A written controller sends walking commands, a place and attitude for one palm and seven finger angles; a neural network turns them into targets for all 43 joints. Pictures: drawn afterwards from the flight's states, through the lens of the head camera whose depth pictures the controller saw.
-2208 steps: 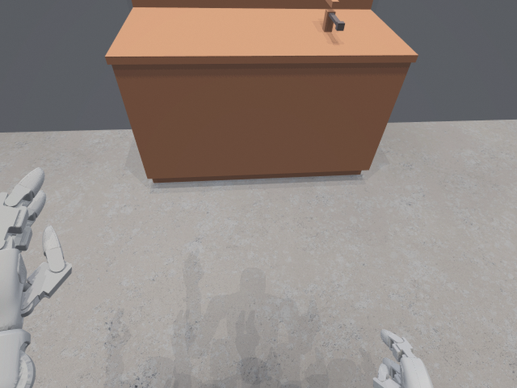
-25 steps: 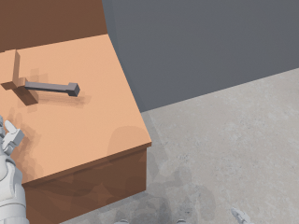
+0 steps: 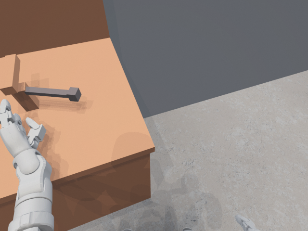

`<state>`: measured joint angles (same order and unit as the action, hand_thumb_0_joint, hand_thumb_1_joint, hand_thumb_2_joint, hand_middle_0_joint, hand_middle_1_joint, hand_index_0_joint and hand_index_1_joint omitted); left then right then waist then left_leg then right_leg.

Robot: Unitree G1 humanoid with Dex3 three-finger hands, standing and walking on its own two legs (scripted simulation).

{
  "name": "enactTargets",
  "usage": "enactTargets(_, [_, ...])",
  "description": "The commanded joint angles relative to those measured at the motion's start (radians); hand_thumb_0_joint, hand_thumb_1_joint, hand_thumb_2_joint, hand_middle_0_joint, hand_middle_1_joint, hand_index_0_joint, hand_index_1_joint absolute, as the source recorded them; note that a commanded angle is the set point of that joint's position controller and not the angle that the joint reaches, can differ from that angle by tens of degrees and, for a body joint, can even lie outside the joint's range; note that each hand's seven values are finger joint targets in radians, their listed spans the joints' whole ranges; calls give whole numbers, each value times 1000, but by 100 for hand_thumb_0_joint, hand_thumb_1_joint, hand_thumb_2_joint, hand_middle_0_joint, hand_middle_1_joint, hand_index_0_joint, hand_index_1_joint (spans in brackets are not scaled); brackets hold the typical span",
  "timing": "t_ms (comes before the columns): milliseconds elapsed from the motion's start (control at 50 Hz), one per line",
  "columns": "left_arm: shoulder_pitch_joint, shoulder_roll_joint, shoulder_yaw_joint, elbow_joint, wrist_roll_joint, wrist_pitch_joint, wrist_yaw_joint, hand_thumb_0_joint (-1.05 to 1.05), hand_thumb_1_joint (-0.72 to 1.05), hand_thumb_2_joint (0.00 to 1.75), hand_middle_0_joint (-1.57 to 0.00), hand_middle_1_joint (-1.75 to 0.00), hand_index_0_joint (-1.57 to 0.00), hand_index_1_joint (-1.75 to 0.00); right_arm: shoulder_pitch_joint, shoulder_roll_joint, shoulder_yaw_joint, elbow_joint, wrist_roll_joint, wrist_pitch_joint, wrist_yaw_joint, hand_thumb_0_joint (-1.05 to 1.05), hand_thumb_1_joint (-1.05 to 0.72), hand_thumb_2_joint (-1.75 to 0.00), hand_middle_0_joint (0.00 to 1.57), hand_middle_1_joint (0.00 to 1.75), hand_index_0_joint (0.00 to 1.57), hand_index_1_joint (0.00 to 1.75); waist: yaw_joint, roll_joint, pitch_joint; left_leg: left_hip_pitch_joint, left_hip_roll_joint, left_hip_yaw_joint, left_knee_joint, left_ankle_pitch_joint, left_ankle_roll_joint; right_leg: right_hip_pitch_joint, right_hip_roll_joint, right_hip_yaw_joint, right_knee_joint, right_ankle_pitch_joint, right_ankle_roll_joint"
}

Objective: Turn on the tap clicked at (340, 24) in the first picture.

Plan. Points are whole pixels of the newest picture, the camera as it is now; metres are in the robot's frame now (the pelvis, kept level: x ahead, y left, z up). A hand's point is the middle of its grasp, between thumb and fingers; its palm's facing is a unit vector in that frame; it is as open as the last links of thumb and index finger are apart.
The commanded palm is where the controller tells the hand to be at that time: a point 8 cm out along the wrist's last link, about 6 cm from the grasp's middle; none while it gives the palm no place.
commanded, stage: push the lever round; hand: left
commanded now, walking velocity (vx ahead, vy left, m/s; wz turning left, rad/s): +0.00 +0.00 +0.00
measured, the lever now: (74, 94) +0.45 +0.25 +0.08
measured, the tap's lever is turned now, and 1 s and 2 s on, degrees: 64 64 86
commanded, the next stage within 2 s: lift the hand up off the lever in 1.96 s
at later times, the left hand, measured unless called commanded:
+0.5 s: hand (57, 121) +0.37 +0.27 +0.06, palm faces +0.76 -0.65 -0.07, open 7.8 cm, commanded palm +0.32 +0.29 +0.07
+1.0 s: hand (71, 111) +0.40 +0.24 +0.06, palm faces +0.82 -0.57 -0.08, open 7.8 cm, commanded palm +0.35 +0.26 +0.07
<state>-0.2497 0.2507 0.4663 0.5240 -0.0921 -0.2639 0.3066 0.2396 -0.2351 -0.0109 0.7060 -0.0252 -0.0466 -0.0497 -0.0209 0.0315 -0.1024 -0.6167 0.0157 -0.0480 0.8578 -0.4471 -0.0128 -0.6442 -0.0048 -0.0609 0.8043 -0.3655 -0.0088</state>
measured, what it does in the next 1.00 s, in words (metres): stands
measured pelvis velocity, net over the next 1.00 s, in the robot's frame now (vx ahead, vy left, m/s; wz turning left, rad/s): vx -0.01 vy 0.00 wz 0.01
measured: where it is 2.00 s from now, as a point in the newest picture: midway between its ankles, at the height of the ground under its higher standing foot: outside the picture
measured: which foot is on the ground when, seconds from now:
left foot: down 0.00-1.00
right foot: down 0.00-1.00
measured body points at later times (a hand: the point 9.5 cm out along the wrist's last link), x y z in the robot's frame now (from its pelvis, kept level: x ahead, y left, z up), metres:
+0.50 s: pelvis +0.00 +0.00 +0.00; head +0.05 +0.00 +0.45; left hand +0.33 +0.30 +0.07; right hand +0.11 -0.25 -0.12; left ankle -0.02 +0.12 -0.70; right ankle +0.02 -0.12 -0.70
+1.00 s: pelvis -0.01 +0.00 +0.00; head +0.04 +0.00 +0.44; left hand +0.36 +0.27 +0.07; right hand +0.08 -0.25 -0.13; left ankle -0.02 +0.12 -0.70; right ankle +0.02 -0.12 -0.70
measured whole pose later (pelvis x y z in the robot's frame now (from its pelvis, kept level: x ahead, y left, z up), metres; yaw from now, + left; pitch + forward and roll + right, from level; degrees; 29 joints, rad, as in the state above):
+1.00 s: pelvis -0.01 +0.00 +0.00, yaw +1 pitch +13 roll -1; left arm -0.56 0.11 0.41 0.79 0.10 -0.25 0.78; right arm 0.24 -0.21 -0.04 0.77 -0.09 0.02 0.00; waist -0.06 0.03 -0.14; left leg -0.67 0.01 -0.06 0.88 -0.44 -0.02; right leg -0.69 -0.01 -0.07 0.83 -0.36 -0.01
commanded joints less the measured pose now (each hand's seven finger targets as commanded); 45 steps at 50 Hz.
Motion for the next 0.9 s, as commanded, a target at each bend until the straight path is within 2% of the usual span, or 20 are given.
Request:
enactTargets(0, [-229,209,17,-232,21,-65,53,0,90,90,-15,-15,-15,-15,2,-139,-59,-101,-1,-37,-5,0,-90,-90,20,30,20,30,12,16,-297,80,-26,17,-120,365,10,264,18,21,-76,326,-18])
enactTargets(20, [-219,231,37,-233,31,-65,68,0,90,90,-15,-15,-15,-15,0,-141,-57,-99,-1,-33,-6,0,-90,-90,20,30,20,30,19,20,-288,74,-24,13,-125,363,9,266,17,22,-78,315,-20])
enactTargets(40, [-262,186,-8,-247,37,-66,76,0,90,90,-15,-15,-15,-15,-5,-135,-56,-100,-2,-32,-4,0,-90,-90,20,30,20,30,2,31,-288,81,-26,18,-123,352,12,254,14,22,-77,314,-18])
enactTargets(100, [-313,188,-9,-216,51,-63,108,0,90,90,-15,-15,-15,-15,-12,-136,-56,-92,-6,-31,-8,0,-90,-90,20,30,20,30,-8,-4,-267,57,-29,15,-124,290,16,238,12,24,-87,266,-16])
enactTargets(120, [-343,203,-1,-219,61,-66,120,0,90,90,-15,-15,-15,-15,-16,-138,-55,-84,-7,-28,-11,0,-90,-90,20,30,20,30,-12,9,-264,63,-28,13,-125,285,16,230,12,25,-91,253,-17])
enactTargets(220, [-402,200,-8,-190,91,-76,163,0,90,90,-15,-15,-15,-15,-14,-133,-55,-73,-18,-26,-12,0,-90,-90,20,30,20,30,-11,32,-305,73,-31,15,-114,295,16,234,11,29,-82,267,-20])
enactTargets(280, [-359,143,-46,-181,95,-71,181,0,90,90,-15,-15,-15,-15,-10,-126,-59,-76,-19,-23,-2,0,-90,-90,20,30,20,30,-4,41,-333,94,-29,17,-110,359,6,247,12,21,-72,317,-23])
enactTargets(320, [-332,157,-20,-163,97,-60,200,0,90,90,-15,-15,-15,-15,-5,-129,-61,-74,-19,-16,1,0,-90,-90,20,30,20,30,6,33,-328,84,-27,14,-113,370,3,257,13,19,-73,320,-24])
enactTargets(360, [-368,103,-66,-139,102,-44,217,0,90,90,-15,-15,-15,-15,-10,-126,-59,-77,-16,-11,5,0,-90,-90,20,30,20,30,-7,1,-292,72,-26,12,-120,349,5,240,11,15,-80,304,-22])
enactTargets(400, [-393,110,-55,-143,106,-42,244,0,90,90,-15,-15,-15,-15,-12,-128,-61,-79,-19,-10,5,0,-90,-90,20,30,20,30,-5,-15,-306,69,-29,12,-121,333,7,249,10,17,-84,296,-20])
enactTargets(500, [-431,97,-70,-147,148,-50,302,0,90,90,-15,-15,-15,-15,-16,-118,-63,-72,-29,-2,13,0,-90,-90,20,30,20,30,-8,-7,-322,69,-29,16,-112,338,8,249,7,19,-78,304,-21])
enactTargets(520, [-441,121,-48,-148,157,-51,314,0,90,90,-15,-15,-15,-15,-20,-121,-64,-67,-29,3,11,0,-90,-90,20,30,20,30,-9,13,-311,71,-25,14,-114,328,7,237,7,20,-82,282,-23])
enactTargets(540, [-486,88,-84,-148,162,-53,320,0,90,90,-15,-15,-15,-15,-22,-117,-62,-67,-31,4,11,0,-90,-90,20,30,20,30,-24,15,-301,71,-28,17,-114,313,10,225,4,21,-85,274,-20])
enactTargets(580, [-510,92,-76,-107,169,-52,337,0,90,90,-15,-15,-15,-15,-24,-118,-63,-60,-34,4,12,0,-90,-90,20,30,20,30,-23,-4,-302,61,-27,10,-114,288,10,214,6,18,-84,245,-22])
enactTargets(660, [-585,52,-113,-85,185,-56,369,0,90,90,-15,-15,-15,-15,-21,-114,-64,-46,-41,5,14,0,-90,-90,20,30,20,30,-34,34,-330,87,-28,7,-108,301,3,195,6,15,-78,243,-24])
enactTargets(680, [-573,51,-105,-54,186,-51,379,0,90,90,-15,-15,-15,-15,-16,-115,-66,-45,-43,5,17,0,-90,-90,20,30,20,30,-30,7,-336,79,-29,7,-106,309,3,204,8,11,-76,253,-24])
enactTargets(720, [-593,67,-83,-27,194,-44,396,0,90,90,-15,-15,-15,-15,-14,-117,-66,-36,-46,13,17,0,-90,-90,20,30,20,30,-32,22,-335,73,-28,7,-107,303,1,200,6,12,-78,245,-24])
enactTargets(760, [-590,53,-80,10,192,-36,413,0,90,90,-15,-15,-15,-15,-8,-115,-66,-43,-47,17,24,0,-90,-90,20,30,20,30,-30,-28,-334,54,-29,10,-109,301,6,212,5,7,-79,251,-21])
enactTargets(840, [-668,56,-77,11,214,-44,449,0,90,90,-15,-15,-15,-15,0,-111,-67,-37,-56,28,34,0,-90,-90,20,30,20,30,-35,29,-351,68,-30,13,-104,318,3,202,4,9,-73,257,-24])
enactTargets(880, [-663,54,-71,36,223,-48,467,0,90,90,-15,-15,-15,-15,7,-111,-70,-38,-61,30,41,0,-90,-90,20,30,20,30,-35,-16,-362,58,-27,10,-99,329,3,206,6,3,-66,267,-23])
